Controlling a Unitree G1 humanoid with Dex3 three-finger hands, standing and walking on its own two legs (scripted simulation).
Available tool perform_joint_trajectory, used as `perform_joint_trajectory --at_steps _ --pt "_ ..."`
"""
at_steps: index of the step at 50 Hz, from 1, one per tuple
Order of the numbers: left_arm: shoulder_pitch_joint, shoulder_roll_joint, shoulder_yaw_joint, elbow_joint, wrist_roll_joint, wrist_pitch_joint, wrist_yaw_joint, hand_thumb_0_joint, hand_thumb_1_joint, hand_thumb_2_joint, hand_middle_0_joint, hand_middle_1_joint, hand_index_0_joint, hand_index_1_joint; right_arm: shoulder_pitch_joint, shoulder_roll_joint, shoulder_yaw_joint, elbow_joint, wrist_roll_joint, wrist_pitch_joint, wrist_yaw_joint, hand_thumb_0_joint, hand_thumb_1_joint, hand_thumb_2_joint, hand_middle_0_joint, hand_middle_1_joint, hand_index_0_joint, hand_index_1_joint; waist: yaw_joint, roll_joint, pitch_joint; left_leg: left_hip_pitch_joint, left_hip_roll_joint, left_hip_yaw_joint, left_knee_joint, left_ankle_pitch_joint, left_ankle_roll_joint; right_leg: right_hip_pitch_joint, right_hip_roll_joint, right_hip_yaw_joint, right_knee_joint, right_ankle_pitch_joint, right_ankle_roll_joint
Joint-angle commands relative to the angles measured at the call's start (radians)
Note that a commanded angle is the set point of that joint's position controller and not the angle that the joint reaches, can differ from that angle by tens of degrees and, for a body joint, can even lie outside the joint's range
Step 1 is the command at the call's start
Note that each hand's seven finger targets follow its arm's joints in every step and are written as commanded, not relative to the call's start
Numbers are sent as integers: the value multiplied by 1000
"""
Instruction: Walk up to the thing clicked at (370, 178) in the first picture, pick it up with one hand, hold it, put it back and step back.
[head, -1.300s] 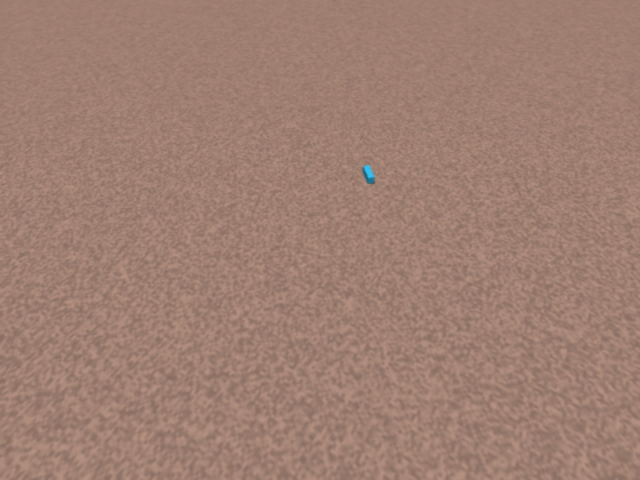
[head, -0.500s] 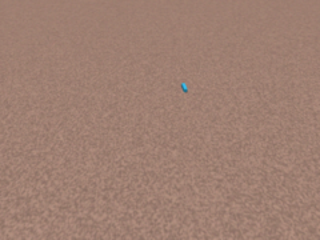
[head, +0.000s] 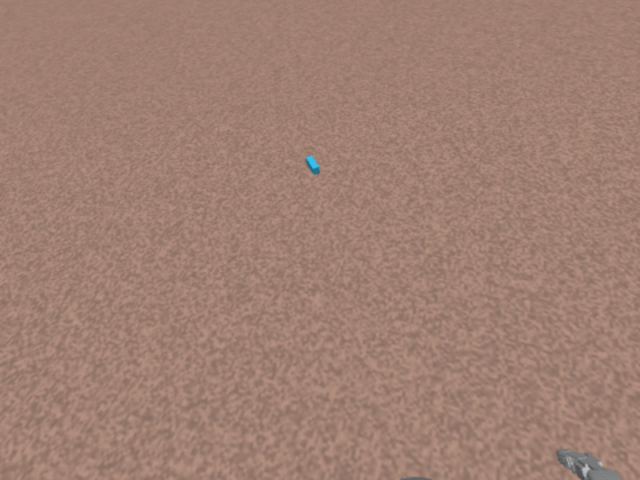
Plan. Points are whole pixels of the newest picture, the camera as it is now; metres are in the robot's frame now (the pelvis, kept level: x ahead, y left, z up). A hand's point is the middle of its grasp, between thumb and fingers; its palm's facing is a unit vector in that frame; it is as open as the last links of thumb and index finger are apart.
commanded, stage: walk up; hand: left
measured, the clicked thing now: (312, 164) +1.57 +0.06 -0.76
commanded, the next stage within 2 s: none
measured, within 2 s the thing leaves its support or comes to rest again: neither
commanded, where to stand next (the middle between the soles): +1.20 +0.33 m, yaw -71 degrees
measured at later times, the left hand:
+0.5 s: hand (162, 372) +0.33 +0.29 -0.15, palm faces -0.32 -0.84 -0.45, open 7.4 cm
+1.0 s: hand (235, 178) +0.78 +0.21 -0.14, palm faces -0.56 -0.66 -0.50, open 7.4 cm
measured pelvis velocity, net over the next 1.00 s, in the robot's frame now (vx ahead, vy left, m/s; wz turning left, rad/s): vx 0.50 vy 0.07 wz -0.62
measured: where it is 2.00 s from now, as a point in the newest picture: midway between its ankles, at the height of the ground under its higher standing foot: (281, 273)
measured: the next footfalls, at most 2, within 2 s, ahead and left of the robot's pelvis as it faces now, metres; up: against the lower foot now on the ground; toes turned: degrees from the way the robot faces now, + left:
right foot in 0.14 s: +0.13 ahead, -0.18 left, +0.00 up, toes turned -12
left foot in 0.54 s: +0.48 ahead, +0.11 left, +0.00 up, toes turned -19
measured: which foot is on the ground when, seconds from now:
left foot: down 0.00-0.14, up 0.16-0.52, down 0.54-1.00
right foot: up 0.00-0.12, down 0.14-0.56, up 0.58-0.96, down 0.98-1.00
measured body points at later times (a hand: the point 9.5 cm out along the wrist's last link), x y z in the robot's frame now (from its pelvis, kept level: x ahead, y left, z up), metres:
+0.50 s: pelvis +0.24 +0.02 -0.02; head +0.24 -0.01 +0.42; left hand +0.34 +0.33 -0.12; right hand +0.27 -0.34 -0.11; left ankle +0.44 +0.12 -0.72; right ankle +0.09 -0.16 -0.74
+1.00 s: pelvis +0.50 +0.07 -0.03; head +0.50 +0.02 +0.42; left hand +0.81 +0.24 -0.10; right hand +0.31 -0.19 -0.16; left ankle +0.45 +0.13 -0.73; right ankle +0.52 -0.05 -0.75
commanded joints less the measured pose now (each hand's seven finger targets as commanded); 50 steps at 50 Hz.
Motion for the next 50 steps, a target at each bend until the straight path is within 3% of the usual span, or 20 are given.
perform_joint_trajectory --at_steps 1,4,6,7,9,10,15,23,27,28,29,30,31,34,42,45,47,48,49,50 --pt "11 250 70 -139 -23 -40 -13 0 900 900 -200 -300 -200 -300 -164 -258 -75 -150 -3 -21 6 0 -900 -900 200 300 200 300 70 97 -65 92 270 -173 -186 -326 151 -77 -119 -6 17 40 15" --pt "96 261 85 -113 -24 -53 -9 0 900 900 -200 -300 -200 -300 -205 -241 -69 -184 -8 -3 23 0 -900 -900 200 300 200 300 89 56 -49 -109 147 32 31 -342 110 195 -79 -86 -138 180 18" --pt "289 325 116 -54 -19 -72 16 0 900 900 -200 -300 -200 -300 -183 -188 -54 -199 -23 16 26 0 -900 -900 200 300 200 300 174 -190 -62 -416 30 104 453 -343 67 492 -15 -38 -196 107 -37" --pt "396 386 135 -57 -14 -78 39 0 900 900 -200 -300 -200 -300 -197 -130 -29 -229 -17 17 32 0 -900 -900 200 300 200 300 241 -395 -1 -697 -59 61 749 -461 21 545 -124 261 -337 -211 -115" --pt "243 421 124 -142 -21 -86 61 0 900 900 -200 -300 -200 -300 -173 -189 -35 -266 3 12 54 0 -900 -900 200 300 200 300 138 -287 44 -750 -45 -249 852 -355 -19 393 -380 942 -708 -594 -253" --pt "142 442 117 -175 -24 -95 73 0 900 900 -200 -300 -200 -300 -189 -231 -42 -257 8 1 55 0 -900 -900 200 300 200 300 95 -212 51 -746 12 -294 849 -324 -15 371 -406 943 -717 -555 -295" --pt "53 379 87 -210 -40 -122 103 0 900 900 -200 -300 -200 -300 -49 -251 -44 -210 12 15 57 0 -900 -900 200 300 200 300 19 -189 38 -522 55 -245 636 -71 -12 194 -204 424 -557 -119 -145" --pt "25 406 92 -239 -20 -153 118 0 900 900 -200 -300 -200 -300 -44 -236 -65 -276 1 37 92 0 -900 -900 200 300 200 300 -29 -145 52 -247 53 -175 379 159 -32 -45 -124 219 -512 94 -119" --pt "-9 328 62 -262 -5 -131 136 0 900 900 -200 -300 -200 -300 354 -288 -124 -178 -2 30 63 0 -900 -900 200 300 200 300 -229 25 -164 274 13 -198 263 -7 11 -172 -81 143 141 391 -58" --pt "73 219 30 -257 -2 -129 142 0 900 900 -200 -300 -200 -300 429 -334 -133 -181 -3 20 38 0 -900 -900 200 300 200 300 -243 276 -183 329 151 -416 113 -253 -5 -313 39 100 418 -104 -29" --pt "155 211 13 -258 -19 -119 146 0 900 900 -200 -300 -200 -300 308 -386 -137 -212 13 10 24 0 -900 -900 200 300 200 300 -152 411 -150 261 289 -720 -86 -464 -11 -432 116 76 587 -211 -44" --pt "198 248 21 -234 -28 -114 157 0 900 900 -200 -300 -200 -300 133 -417 -138 -241 47 10 17 0 -900 -900 200 300 200 300 -43 398 -130 107 343 -940 -262 -599 54 -397 44 127 679 -131 -80" --pt "194 290 25 -210 -21 -109 153 0 900 900 -200 -300 -200 -300 26 -387 -132 -272 54 15 14 0 -900 -900 200 300 200 300 -6 305 -61 -72 346 -900 -316 -716 48 -314 -36 124 670 -28 -76" --pt "171 364 66 -146 -58 -88 123 0 900 900 -200 -300 -200 -300 34 -240 -88 -283 21 6 16 0 -900 -900 200 300 200 300 -6 169 -39 -127 171 -391 -128 -297 6 -219 -80 77 419 151 -35" --pt "-34 242 31 -250 -51 -81 107 0 900 900 -200 -300 -200 -300 204 -196 -83 -265 1 5 4 0 -900 -900 200 300 200 300 -63 98 -54 70 172 -95 -50 513 63 -186 -35 -62 34 171 -11" --pt "8 222 34 -228 -53 -72 114 0 900 900 -200 -300 -200 -300 164 -178 -78 -300 -14 25 1 0 -900 -900 200 300 200 300 -34 46 -54 -40 125 -5 66 588 2 26 19 -138 -121 268 -19" --pt "157 250 60 -188 -55 -66 127 0 900 900 -200 -300 -200 -300 107 -186 -80 -335 -12 36 -2 0 -900 -900 200 300 200 300 51 8 -92 -218 90 40 250 629 -62 309 38 -154 -209 294 -51" --pt "291 291 85 -157 -50 -63 142 0 900 900 -200 -300 -200 -300 81 -173 -71 -356 -5 38 -3 0 -900 -900 200 300 200 300 131 -43 -141 -374 50 63 406 538 -118 531 3 -95 -259 307 -97" --pt "392 343 110 -143 -45 -64 159 0 900 900 -200 -300 -200 -300 123 -129 -56 -359 -5 42 -6 0 -900 -900 200 300 200 300 179 -250 -174 -596 -30 4 732 -77 -131 684 -183 215 -353 206 -202" --pt "334 393 115 -199 -39 -65 174 0 900 900 -200 -300 -200 -300 203 -159 -57 -353 -14 55 -9 0 -900 -900 200 300 200 300 125 -226 -221 -736 -40 -150 934 -364 -149 679 -428 605 -384 22 -310"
